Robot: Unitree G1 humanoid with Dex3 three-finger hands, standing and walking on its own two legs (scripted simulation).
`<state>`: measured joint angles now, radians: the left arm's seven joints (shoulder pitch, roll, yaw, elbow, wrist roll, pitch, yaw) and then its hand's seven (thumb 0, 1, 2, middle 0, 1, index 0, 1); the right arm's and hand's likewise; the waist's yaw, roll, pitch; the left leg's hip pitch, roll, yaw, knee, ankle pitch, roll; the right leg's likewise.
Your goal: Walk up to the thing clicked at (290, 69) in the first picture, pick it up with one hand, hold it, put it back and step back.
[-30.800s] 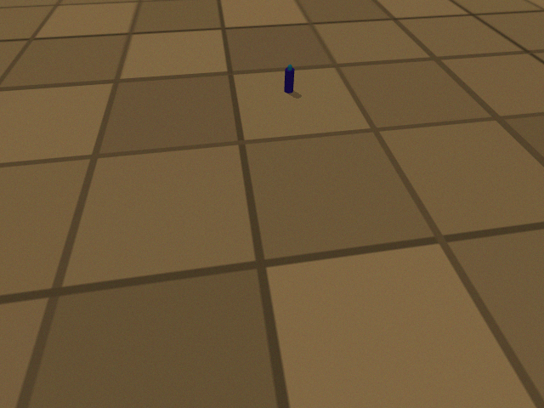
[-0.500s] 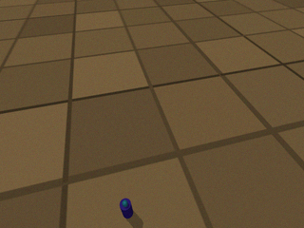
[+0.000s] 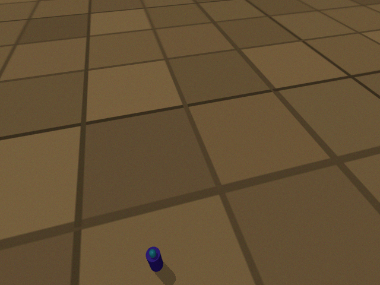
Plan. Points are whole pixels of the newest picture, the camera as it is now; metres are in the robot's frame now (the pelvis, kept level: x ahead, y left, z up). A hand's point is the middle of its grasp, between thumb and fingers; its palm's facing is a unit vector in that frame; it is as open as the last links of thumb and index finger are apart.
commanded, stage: stand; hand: left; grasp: from the side
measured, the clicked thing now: (154, 258) +0.38 +0.18 -0.69
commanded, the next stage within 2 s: step back in 0.86 s
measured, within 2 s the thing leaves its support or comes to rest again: neither
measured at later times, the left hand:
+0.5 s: hand out of the picture +0.09 +0.24 -0.16, palm faces -0.01 -0.94 -0.34, open 7.4 cm
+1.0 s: hand out of the picture +0.09 +0.26 -0.16, palm faces +0.02 -0.93 -0.36, open 7.4 cm
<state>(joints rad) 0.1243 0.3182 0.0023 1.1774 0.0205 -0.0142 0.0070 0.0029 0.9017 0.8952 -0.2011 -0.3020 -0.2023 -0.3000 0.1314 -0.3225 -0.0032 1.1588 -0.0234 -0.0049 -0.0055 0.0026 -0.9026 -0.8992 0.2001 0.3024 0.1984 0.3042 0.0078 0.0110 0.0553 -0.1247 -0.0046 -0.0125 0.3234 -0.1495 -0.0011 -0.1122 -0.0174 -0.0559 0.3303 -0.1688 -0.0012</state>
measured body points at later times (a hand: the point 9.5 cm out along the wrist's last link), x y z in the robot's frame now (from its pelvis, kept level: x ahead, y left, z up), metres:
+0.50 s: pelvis +0.02 +0.00 +0.00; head +0.03 -0.01 +0.45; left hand +0.09 +0.29 -0.13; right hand +0.10 -0.30 -0.14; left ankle +0.02 +0.12 -0.75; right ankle +0.01 -0.12 -0.75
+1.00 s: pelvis +0.00 +0.00 -0.01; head +0.05 +0.00 +0.44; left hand +0.09 +0.31 -0.14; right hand +0.10 -0.30 -0.14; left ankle +0.02 +0.12 -0.75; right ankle +0.01 -0.11 -0.75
